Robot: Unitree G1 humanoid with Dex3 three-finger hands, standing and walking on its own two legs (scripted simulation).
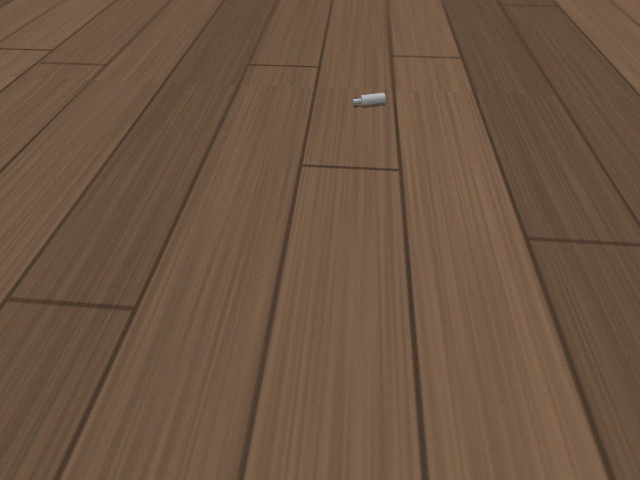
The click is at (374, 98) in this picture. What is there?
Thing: lying bottle
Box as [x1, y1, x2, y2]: [352, 92, 385, 105]
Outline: 385,97 383,92 360,95 358,99 353,99 352,101 353,103 359,102 362,105 384,102
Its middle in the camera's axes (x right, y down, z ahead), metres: +0.30 -0.86 +2.37
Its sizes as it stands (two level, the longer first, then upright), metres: 0.200 0.061 0.061
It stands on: the floor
